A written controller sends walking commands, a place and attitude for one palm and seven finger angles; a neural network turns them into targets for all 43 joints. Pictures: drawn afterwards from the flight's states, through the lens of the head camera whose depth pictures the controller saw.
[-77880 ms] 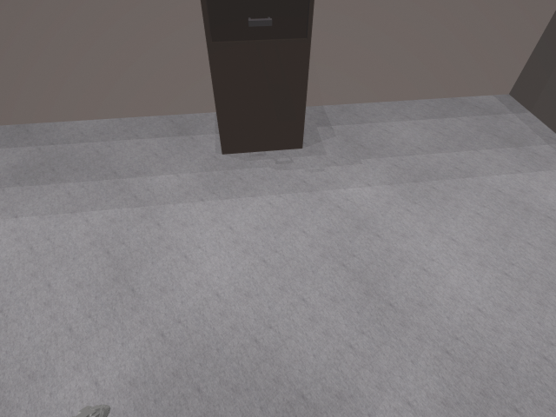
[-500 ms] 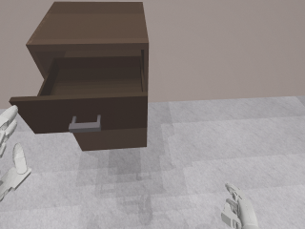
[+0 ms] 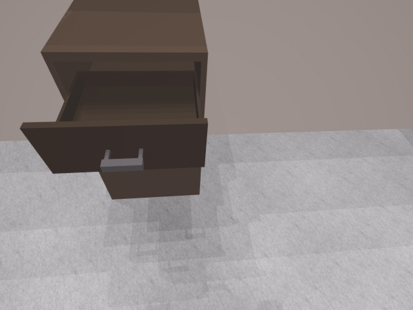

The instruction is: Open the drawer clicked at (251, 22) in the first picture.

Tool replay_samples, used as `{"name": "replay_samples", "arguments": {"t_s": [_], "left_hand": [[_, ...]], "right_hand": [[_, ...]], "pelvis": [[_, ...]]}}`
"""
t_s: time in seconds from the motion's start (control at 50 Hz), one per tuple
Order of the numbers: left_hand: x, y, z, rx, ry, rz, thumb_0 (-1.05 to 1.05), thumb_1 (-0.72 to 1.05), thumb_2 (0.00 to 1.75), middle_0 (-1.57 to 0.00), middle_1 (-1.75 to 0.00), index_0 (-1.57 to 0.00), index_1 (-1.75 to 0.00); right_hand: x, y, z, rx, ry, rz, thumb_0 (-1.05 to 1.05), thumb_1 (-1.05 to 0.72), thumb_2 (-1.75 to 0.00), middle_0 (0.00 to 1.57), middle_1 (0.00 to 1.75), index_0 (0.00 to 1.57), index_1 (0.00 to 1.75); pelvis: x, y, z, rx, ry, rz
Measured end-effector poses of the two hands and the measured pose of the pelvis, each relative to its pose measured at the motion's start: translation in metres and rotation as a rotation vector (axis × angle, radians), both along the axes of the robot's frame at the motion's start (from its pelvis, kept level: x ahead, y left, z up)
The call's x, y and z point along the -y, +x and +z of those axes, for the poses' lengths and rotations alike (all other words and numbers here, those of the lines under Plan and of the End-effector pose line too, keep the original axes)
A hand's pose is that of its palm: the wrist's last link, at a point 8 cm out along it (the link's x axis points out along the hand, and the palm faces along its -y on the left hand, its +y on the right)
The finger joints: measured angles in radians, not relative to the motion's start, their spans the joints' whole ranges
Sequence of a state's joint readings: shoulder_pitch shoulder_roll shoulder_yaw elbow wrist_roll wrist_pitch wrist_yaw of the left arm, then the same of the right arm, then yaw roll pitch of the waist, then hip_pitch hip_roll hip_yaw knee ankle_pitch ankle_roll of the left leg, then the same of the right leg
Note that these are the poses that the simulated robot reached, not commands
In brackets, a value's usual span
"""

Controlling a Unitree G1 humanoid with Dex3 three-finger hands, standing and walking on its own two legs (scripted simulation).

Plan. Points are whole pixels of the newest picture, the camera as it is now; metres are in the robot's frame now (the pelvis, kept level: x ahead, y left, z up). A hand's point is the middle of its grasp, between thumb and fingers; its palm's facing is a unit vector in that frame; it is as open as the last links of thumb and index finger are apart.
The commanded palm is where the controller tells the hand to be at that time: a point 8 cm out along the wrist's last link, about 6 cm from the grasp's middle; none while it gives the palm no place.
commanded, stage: let the arm hang, fingers relaxed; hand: left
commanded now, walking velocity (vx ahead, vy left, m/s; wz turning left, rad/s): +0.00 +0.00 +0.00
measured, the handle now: (123, 158) +0.46 +0.23 -0.04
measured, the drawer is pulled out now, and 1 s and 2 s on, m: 0.27 0.27 0.27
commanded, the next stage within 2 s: look to check the result in 0.78 s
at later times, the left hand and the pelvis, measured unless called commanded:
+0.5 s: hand out of the picture -0.03 +0.17 -0.17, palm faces +0.04 -0.98 -0.21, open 7.4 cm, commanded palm none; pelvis -0.01 +0.00 +0.01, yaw -1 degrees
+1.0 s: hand out of the picture -0.01 +0.15 -0.17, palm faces +0.04 -0.98 -0.19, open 7.4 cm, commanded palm none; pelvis +0.00 -0.02 +0.01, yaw -1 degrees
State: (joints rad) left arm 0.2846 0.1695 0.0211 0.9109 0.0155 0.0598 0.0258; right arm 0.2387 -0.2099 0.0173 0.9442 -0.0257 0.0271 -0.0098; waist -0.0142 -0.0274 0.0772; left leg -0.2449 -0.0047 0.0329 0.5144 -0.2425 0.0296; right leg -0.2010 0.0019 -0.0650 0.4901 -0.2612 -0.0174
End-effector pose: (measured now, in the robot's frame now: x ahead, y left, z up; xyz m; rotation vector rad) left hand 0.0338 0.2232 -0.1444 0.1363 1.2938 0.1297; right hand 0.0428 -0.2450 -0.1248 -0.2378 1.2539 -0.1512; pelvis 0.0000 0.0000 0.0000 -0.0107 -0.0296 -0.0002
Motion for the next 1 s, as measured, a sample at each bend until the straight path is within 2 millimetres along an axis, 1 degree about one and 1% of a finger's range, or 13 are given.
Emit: {"name": "replay_samples", "arguments": {"t_s": [0.06, 0.12, 0.18, 0.22, 0.26, 0.34, 0.44, 0.5, 0.6, 0.7, 0.84, 1.0], "left_hand": [[-0.004, -0.039, -0.003, -0.109, -0.006, 0.031, 0.00, 0.98, 0.90, -0.21, -0.30, -0.21, -0.30], [-0.008, -0.070, 0.001, -0.194, 0.004, 0.054, 0.00, 0.97, 0.90, -0.21, -0.30, -0.20, -0.30], [-0.012, -0.092, 0.006, -0.253, 0.021, 0.065, 0.00, 0.95, 0.90, -0.21, -0.30, -0.20, -0.30], [-0.013, -0.101, 0.009, -0.276, 0.031, 0.068, 0.00, 0.94, 0.90, -0.20, -0.30, -0.20, -0.30], [-0.014, -0.104, 0.011, -0.285, 0.039, 0.069, 0.00, 0.93, 0.90, -0.20, -0.30, -0.20, -0.30], [-0.011, -0.100, 0.012, -0.265, 0.046, 0.066, 0.00, 0.92, 0.90, -0.20, -0.30, -0.20, -0.30], [-0.002, -0.080, 0.010, -0.196, 0.039, 0.056, 0.00, 0.91, 0.90, -0.20, -0.30, -0.20, -0.30], [0.005, -0.066, 0.008, -0.151, 0.028, 0.047, 0.00, 0.91, 0.90, -0.20, -0.30, -0.20, -0.30], [0.016, -0.046, 0.006, -0.100, 0.011, 0.031, 0.00, 0.91, 0.90, -0.20, -0.30, -0.20, -0.30], [0.018, -0.043, 0.005, -0.101, 0.013, 0.029, 0.01, 0.92, 0.90, -0.20, -0.30, -0.20, -0.30], [0.022, -0.045, 0.006, -0.119, 0.016, 0.040, 0.00, 0.91, 0.90, -0.20, -0.30, -0.20, -0.30], [0.028, -0.048, 0.007, -0.142, 0.018, 0.044, 0.00, 0.91, 0.90, -0.20, -0.30, -0.20, -0.30]], "right_hand": [[-0.004, -0.039, -0.001, -0.129, -0.002, -0.024, 0.00, -0.91, -0.90, 0.20, 0.30, 0.20, 0.30], [-0.011, -0.067, -0.003, -0.213, 0.011, -0.048, 0.00, -0.91, -0.90, 0.19, 0.30, 0.20, 0.30], [-0.020, -0.085, -0.007, -0.255, 0.035, -0.071, 0.00, -0.91, -0.90, 0.19, 0.30, 0.20, 0.30], [-0.027, -0.092, -0.009, -0.265, 0.053, -0.082, 0.00, -0.91, -0.90, 0.19, 0.30, 0.20, 0.30], [-0.033, -0.095, -0.012, -0.265, 0.073, -0.089, 0.00, -0.91, -0.90, 0.19, 0.30, 0.20, 0.30], [-0.045, -0.093, -0.018, -0.243, 0.110, -0.097, 0.00, -0.91, -0.90, 0.20, 0.30, 0.20, 0.30], [-0.052, -0.082, -0.023, -0.195, 0.140, -0.100, 0.00, -0.91, -0.90, 0.20, 0.30, 0.20, 0.30], [-0.052, -0.075, -0.024, -0.167, 0.146, -0.101, 0.00, -0.91, -0.90, 0.20, 0.30, 0.20, 0.30], [-0.044, -0.073, -0.023, -0.156, 0.133, -0.108, 0.01, -0.92, -0.90, 0.20, 0.30, 0.20, 0.30], [-0.035, -0.077, -0.021, -0.163, 0.118, -0.120, 0.00, -0.92, -0.90, 0.20, 0.30, 0.20, 0.30], [-0.025, -0.082, -0.020, -0.199, 0.107, -0.120, 0.00, -0.92, -0.90, 0.19, 0.30, 0.20, 0.30], [-0.020, -0.076, -0.020, -0.203, 0.110, -0.118, 0.00, -0.91, -0.90, 0.19, 0.30, 0.20, 0.30]], "pelvis": [[0.000, -0.001, 0.003, 0.000, -0.004, 0.004], [-0.002, -0.002, 0.005, 0.001, -0.005, 0.005], [-0.003, -0.004, 0.006, 0.004, -0.004, 0.003], [-0.004, -0.005, 0.006, 0.006, -0.002, 0.001], [-0.005, -0.006, 0.006, 0.007, -0.001, -0.002], [-0.005, -0.007, 0.006, 0.008, 0.003, -0.006], [-0.003, -0.008, 0.006, 0.011, 0.008, -0.011], [-0.001, -0.008, 0.005, 0.013, 0.010, -0.014], [0.003, -0.008, 0.005, 0.014, 0.012, -0.017], [0.008, -0.006, 0.005, 0.012, 0.013, -0.017], [0.014, -0.004, 0.006, 0.011, 0.012, -0.014], [0.020, 0.001, 0.006, 0.013, 0.012, -0.014]]}}
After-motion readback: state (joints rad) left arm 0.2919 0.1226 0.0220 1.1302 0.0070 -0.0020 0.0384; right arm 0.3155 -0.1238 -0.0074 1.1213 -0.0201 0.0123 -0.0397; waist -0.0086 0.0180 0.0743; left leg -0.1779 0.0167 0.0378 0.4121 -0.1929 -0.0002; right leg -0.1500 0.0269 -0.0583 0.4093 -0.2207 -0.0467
